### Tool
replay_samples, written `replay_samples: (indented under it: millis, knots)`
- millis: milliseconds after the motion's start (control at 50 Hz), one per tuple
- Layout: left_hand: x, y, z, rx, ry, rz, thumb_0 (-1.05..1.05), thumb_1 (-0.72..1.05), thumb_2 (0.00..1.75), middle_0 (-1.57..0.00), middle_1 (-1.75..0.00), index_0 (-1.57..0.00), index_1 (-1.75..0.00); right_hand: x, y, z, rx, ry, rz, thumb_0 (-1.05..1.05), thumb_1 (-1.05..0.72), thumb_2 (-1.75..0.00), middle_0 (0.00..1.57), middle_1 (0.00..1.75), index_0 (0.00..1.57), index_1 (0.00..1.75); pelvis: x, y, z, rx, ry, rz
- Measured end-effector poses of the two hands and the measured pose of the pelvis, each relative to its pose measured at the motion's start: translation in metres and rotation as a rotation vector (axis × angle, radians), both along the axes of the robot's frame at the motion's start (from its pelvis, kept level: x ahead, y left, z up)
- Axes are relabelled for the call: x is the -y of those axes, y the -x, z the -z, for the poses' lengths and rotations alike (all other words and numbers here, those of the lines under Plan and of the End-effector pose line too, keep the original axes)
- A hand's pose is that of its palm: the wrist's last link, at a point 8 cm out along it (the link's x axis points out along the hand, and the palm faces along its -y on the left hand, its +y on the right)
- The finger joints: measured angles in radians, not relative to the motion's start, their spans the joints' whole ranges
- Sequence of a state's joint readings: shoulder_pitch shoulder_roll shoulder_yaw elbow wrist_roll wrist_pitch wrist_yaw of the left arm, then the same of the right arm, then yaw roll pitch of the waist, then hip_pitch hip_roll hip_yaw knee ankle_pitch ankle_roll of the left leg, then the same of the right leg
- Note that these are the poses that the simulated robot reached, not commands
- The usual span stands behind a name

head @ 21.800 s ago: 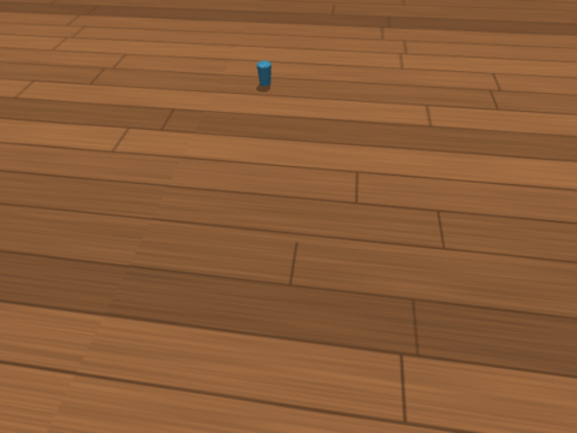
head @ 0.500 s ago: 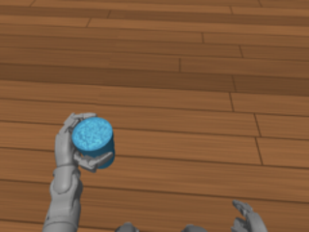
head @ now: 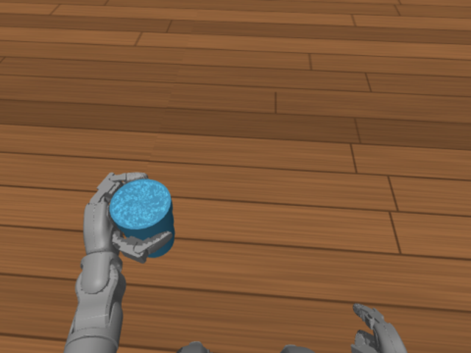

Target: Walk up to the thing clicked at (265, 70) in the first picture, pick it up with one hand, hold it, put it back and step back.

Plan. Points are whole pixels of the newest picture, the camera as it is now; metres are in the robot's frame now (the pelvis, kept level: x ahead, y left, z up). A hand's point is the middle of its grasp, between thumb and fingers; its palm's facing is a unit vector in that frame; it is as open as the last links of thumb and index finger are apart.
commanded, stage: hold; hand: left
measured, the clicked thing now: (148, 223) +0.33 +0.16 +0.02
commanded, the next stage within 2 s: crouch in 1.84 s
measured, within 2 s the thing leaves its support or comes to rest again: neither
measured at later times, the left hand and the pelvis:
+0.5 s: hand (139, 215) +0.33 +0.17 +0.05, palm faces +0.15 -0.99 +0.00, open 11.8 cm; pelvis +0.01 +0.00 +0.00, yaw +0 degrees
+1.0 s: hand (137, 216) +0.33 +0.17 +0.05, palm faces +0.14 -0.99 -0.01, open 11.8 cm; pelvis +0.01 +0.00 +0.00, yaw +0 degrees
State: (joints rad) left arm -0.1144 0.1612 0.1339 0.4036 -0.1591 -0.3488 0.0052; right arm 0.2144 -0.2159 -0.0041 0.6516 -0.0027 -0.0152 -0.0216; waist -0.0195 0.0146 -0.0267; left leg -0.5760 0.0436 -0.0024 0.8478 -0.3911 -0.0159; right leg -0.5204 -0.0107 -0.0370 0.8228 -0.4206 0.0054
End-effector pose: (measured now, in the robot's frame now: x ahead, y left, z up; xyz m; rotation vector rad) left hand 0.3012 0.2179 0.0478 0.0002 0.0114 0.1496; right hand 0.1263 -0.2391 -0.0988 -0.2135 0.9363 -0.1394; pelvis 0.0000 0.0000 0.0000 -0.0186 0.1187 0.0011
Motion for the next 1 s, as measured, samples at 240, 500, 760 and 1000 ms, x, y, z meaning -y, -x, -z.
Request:
replay_samples:
  millis: [240, 500, 760, 1000]
  knots:
    - [0.005, -0.002, -0.002, 0.004, 0.008, 0.007, 0.0, -0.56, 1.03, -0.67, -0.95, -0.6, -0.96, 0.002, -0.001, 0.0, -0.003, 0.005, 0.004, 0.01, -0.92, -0.91, 0.2, 0.3, 0.2, 0.3, 0.001, -0.003, -0.001, 0.001, -0.002, 0.001]
    - [-0.003, -0.003, 0.0, -0.003, -0.002, -0.003, 0.0, -0.56, 1.03, -0.66, -0.95, -0.6, -0.97, 0.001, -0.004, -0.002, -0.002, 0.005, 0.001, 0.01, -0.91, -0.91, 0.2, 0.3, 0.2, 0.3, -0.001, -0.005, -0.002, 0.0, 0.0, 0.002]
    - [-0.001, -0.003, -0.002, 0.009, -0.006, 0.008, 0.0, -0.56, 1.03, -0.67, -0.95, -0.6, -0.96, -0.002, -0.005, -0.001, -0.011, 0.0, 0.001, 0.01, -0.92, -0.91, 0.2, 0.3, 0.2, 0.3, -0.002, -0.008, -0.002, 0.0, 0.002, 0.0]
    - [-0.006, -0.003, 0.001, -0.005, -0.013, 0.007, 0.0, -0.56, 1.03, -0.66, -0.95, -0.59, -0.97, -0.002, -0.005, -0.002, -0.013, 0.004, 0.001, 0.01, -0.91, -0.91, 0.2, 0.3, 0.2, 0.3, -0.004, -0.008, -0.002, -0.003, 0.004, 0.002]
